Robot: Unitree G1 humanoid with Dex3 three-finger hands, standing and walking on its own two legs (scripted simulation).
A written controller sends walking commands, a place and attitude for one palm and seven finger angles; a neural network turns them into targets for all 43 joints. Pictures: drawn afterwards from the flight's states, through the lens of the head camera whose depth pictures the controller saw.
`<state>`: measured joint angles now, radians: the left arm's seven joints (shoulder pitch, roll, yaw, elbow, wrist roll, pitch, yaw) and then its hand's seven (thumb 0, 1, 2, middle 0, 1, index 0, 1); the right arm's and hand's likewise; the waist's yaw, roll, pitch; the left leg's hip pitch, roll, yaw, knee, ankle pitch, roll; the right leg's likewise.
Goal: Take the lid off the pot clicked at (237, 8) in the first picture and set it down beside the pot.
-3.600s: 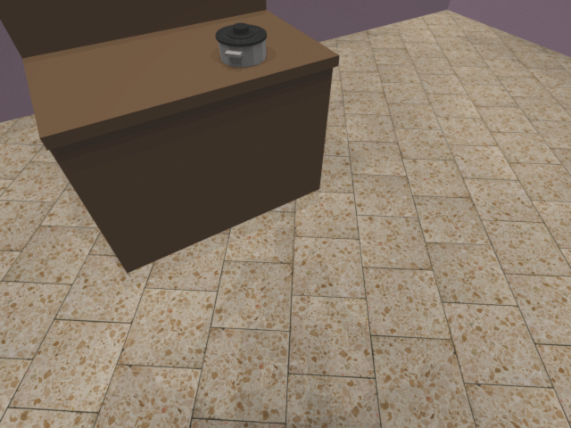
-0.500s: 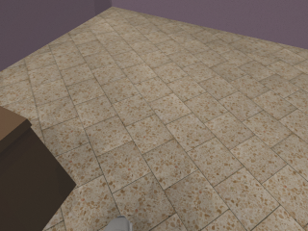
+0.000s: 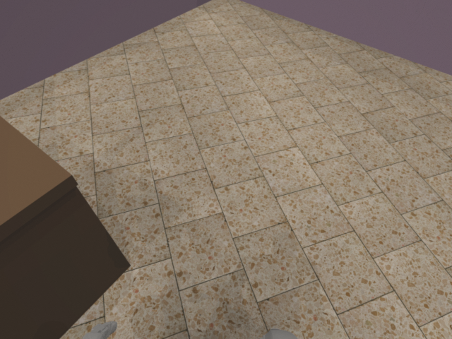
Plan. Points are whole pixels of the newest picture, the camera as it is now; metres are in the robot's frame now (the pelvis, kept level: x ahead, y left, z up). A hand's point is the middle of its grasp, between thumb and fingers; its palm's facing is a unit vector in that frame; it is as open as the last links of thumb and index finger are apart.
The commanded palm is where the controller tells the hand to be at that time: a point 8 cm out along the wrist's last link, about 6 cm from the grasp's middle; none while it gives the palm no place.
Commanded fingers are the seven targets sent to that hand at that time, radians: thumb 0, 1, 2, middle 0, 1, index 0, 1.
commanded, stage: turn to face it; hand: left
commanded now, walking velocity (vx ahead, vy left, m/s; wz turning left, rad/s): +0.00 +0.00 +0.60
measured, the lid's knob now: out of the picture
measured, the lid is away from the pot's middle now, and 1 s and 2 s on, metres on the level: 0.00 0.00 0.00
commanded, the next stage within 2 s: take the last steps up to it in 1.36 s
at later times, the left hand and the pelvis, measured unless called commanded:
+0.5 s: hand out of the picture -0.01 +0.15 -0.15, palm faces +0.35 -0.89 -0.28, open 7.4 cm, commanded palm none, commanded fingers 0.00 0.90 0.90 -0.20 -0.30 -0.20 -0.30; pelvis +0.01 -0.05 +0.00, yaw +20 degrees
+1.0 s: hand out of the picture -0.05 +0.22 -0.16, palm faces +0.62 -0.74 -0.25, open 7.4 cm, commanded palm none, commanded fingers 0.00 0.90 0.90 -0.20 -0.30 -0.20 -0.30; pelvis -0.01 -0.01 +0.00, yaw +37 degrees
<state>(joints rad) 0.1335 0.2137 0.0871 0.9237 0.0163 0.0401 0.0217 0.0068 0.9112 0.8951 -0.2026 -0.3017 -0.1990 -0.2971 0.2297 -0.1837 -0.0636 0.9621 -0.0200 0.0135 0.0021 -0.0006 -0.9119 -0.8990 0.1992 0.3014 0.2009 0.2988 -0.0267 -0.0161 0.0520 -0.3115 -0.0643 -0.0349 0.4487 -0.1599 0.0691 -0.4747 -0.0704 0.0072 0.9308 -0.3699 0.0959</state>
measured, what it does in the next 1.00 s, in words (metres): steps on the spot, turning left: right foot, then left foot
